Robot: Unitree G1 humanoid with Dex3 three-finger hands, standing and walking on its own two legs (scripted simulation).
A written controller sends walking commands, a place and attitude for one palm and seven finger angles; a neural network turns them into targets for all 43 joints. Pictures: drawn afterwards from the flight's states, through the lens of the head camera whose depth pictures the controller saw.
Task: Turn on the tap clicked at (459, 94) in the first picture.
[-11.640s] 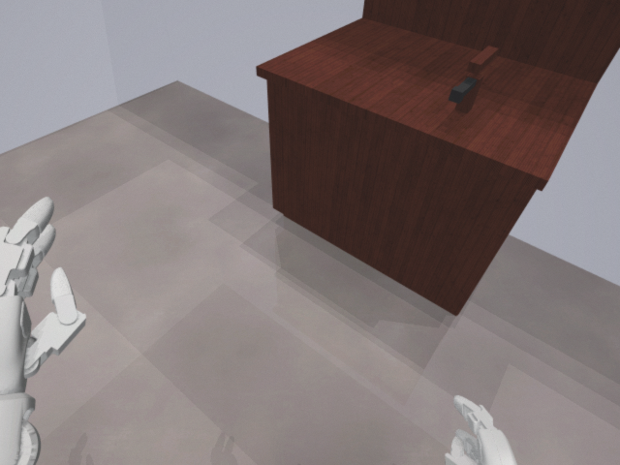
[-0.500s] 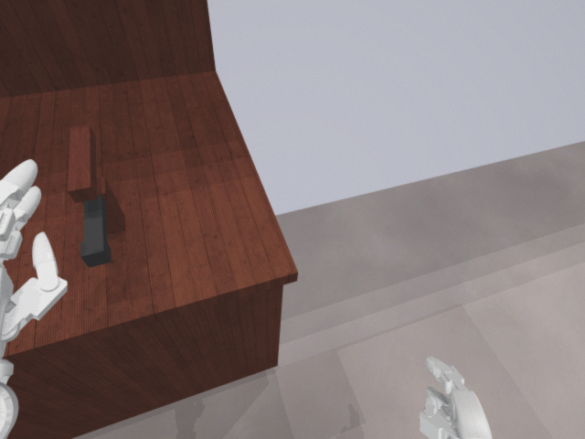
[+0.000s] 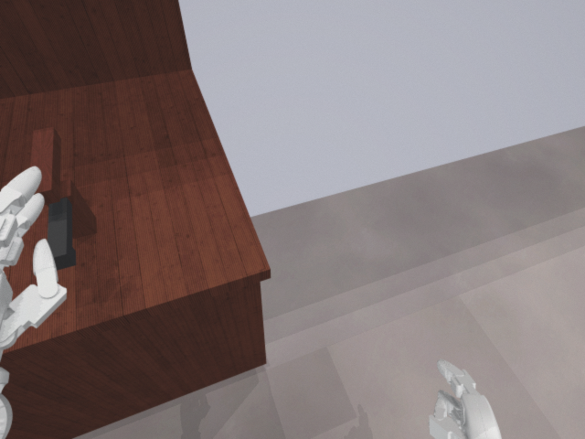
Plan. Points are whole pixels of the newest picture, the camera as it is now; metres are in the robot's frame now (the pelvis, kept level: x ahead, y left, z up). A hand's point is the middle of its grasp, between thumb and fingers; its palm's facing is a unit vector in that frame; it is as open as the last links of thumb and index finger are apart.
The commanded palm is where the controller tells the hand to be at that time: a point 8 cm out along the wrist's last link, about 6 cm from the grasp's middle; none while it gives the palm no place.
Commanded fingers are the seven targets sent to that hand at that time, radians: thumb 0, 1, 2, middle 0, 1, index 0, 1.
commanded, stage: shuffle to correct the standing spot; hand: left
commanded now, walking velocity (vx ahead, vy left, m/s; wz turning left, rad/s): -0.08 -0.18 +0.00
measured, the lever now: (59, 255) +0.32 +0.34 +0.05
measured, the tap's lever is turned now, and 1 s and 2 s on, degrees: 0 0 0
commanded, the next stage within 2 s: come to a stop and stand still in 1.70 s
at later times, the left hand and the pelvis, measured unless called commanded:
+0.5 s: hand (65, 288) +0.22 +0.24 +0.16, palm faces +0.33 -0.86 -0.39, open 7.4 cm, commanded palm +0.17 +0.28 +0.18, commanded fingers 0.00 0.90 0.90 -0.20 -0.30 -0.20 -0.30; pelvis +0.01 +0.00 +0.00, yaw +1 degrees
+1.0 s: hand (53, 283) +0.23 +0.25 +0.16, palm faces +0.36 -0.84 -0.41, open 7.4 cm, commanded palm +0.17 +0.28 +0.18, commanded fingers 0.00 0.90 0.90 -0.20 -0.30 -0.20 -0.30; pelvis +0.01 +0.00 +0.00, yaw +1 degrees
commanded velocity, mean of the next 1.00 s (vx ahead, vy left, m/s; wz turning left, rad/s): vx -0.13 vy -0.18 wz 0.00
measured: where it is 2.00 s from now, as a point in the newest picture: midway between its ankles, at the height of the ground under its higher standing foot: outside the picture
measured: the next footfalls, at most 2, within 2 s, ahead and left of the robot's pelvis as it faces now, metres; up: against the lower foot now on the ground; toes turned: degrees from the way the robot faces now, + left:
none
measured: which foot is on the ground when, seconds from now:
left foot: down 0.00-1.00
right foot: down 0.00-1.00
